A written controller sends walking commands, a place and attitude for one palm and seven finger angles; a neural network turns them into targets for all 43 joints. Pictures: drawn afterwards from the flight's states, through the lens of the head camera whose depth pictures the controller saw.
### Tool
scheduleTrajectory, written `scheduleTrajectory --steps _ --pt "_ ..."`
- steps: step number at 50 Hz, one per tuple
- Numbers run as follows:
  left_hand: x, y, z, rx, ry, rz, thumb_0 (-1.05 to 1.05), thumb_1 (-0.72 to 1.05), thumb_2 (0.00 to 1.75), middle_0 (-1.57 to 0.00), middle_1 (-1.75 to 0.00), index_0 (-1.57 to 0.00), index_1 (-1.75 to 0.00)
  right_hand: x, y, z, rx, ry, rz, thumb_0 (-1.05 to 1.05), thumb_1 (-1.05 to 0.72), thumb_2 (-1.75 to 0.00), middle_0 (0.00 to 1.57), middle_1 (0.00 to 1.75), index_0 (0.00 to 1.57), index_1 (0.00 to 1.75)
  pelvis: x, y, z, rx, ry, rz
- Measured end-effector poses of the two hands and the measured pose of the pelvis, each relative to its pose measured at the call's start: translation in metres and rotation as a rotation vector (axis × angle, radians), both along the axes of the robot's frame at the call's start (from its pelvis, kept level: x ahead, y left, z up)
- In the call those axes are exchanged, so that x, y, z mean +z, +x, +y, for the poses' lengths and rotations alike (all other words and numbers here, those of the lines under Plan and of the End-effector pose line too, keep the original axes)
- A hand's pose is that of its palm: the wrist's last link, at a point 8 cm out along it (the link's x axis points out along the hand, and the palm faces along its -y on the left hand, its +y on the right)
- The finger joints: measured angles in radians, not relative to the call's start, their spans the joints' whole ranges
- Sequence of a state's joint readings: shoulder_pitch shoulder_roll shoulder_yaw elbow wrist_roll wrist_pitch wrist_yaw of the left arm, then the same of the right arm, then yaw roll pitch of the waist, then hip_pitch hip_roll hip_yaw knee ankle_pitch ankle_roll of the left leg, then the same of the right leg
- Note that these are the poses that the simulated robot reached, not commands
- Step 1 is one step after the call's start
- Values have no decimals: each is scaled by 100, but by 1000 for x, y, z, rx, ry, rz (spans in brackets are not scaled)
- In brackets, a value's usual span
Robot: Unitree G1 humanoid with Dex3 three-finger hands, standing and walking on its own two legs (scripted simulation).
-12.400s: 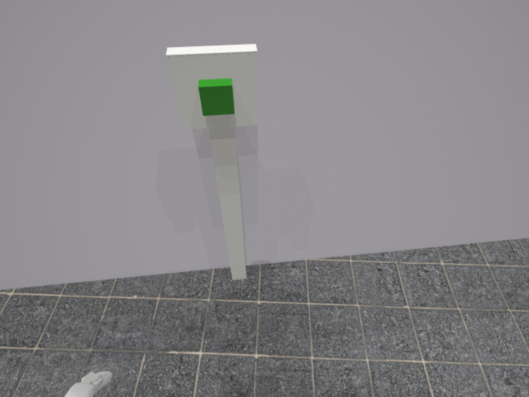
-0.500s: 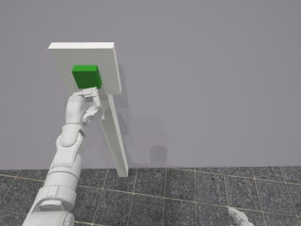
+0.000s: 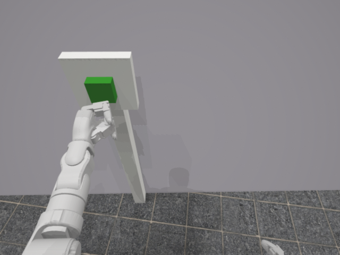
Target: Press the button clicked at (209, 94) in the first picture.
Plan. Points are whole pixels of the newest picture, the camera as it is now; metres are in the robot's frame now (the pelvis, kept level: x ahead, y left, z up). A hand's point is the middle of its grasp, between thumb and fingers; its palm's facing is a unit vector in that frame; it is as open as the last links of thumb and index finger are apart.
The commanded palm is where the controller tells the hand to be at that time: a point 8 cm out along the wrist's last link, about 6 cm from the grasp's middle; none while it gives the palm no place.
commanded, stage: press the button with the knuckle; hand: left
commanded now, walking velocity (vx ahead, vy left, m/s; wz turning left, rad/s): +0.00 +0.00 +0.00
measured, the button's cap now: (102, 89) +0.49 +0.19 +0.14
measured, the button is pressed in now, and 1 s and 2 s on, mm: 0 12 0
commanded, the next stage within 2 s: hold the button down briefly in 1.10 s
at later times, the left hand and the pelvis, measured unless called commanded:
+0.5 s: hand (116, 114) +0.42 +0.15 +0.11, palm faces +0.04 -1.00 +0.00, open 3.1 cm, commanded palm +0.40 +0.20 +0.11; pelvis +0.00 +0.00 +0.00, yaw +0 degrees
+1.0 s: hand (114, 111) +0.44 +0.15 +0.11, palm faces +0.03 -1.00 -0.01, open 2.7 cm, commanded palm +0.43 +0.21 +0.11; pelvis -0.02 +0.00 -0.01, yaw +0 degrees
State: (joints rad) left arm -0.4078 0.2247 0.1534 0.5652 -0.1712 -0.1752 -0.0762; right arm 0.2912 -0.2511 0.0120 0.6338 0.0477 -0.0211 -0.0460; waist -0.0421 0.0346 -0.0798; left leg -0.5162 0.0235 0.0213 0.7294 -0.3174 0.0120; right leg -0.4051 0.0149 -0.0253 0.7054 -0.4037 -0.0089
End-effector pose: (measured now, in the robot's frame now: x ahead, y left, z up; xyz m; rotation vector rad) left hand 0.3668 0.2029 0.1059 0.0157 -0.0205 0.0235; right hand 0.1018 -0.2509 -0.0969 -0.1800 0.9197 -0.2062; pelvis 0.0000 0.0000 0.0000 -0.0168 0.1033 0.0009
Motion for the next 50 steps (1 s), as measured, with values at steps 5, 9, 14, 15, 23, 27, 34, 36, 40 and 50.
scheduleTrajectory --steps 5,9,14,15,23,27,34,36,40,50 --pt "-4 -5 -5 -1 -15 15 1 90 90 -130 -150 -130 -150 2 5 4 12 7 -24 1 -91 -90 20 30 20 30 0 -1 1 -1 1 1" --pt "-2 -2 -6 11 -11 -17 1 90 90 -130 -150 -130 -150 1 6 6 26 3 -22 1 -91 -90 20 30 20 30 -1 -4 0 4 1 -2" --pt "2 12 -5 15 7 -16 1 90 90 -130 -150 -130 -150 -2 -1 5 26 -1 3 1 -91 -90 20 30 20 30 -3 -7 -1 9 -2 6" --pt "3 15 -5 14 8 -11 1 90 90 -130 -150 -130 -150 -3 -4 5 23 -1 10 1 -91 -90 20 30 20 30 -3 -8 -1 9 -3 9" --pt "4 30 -5 12 -12 6 1 90 90 -130 -150 -130 -150 -11 -29 -2 -18 0 81 1 -91 -90 20 30 20 30 -3 -5 -1 -1 -1 28" --pt "2 36 -4 19 -15 4 0 89 90 -130 -150 -130 -150 -12 -42 -6 -38 -6 119 1 -91 -90 20 30 20 30 -4 -4 -2 -4 0 34" --pt "0 41 1 12 -2 -2 -2 84 91 -130 -150 -130 -150 -14 -58 -11 -60 -20 167 1 -91 -90 20 30 20 30 -5 -6 -2 -5 -5 45" --pt "-1 41 2 13 -2 1 -3 83 91 -130 -150 -130 -150 -15 -60 -11 -61 -22 173 1 -91 -90 20 30 20 30 -5 -6 -1 -2 -6 47" --pt "-1 43 3 17 -13 8 -3 81 92 -130 -150 -130 -150 -16 -62 -11 -57 -24 179 0 -91 -90 20 30 20 30 -6 -9 -1 1 -8 48" --pt "0 50 5 10 -2 11 -3 78 93 -130 -150 -133 -150 -17 -71 -8 -51 -33 175 0 -91 -90 20 30 20 30 -10 -20 0 8 -15 61"
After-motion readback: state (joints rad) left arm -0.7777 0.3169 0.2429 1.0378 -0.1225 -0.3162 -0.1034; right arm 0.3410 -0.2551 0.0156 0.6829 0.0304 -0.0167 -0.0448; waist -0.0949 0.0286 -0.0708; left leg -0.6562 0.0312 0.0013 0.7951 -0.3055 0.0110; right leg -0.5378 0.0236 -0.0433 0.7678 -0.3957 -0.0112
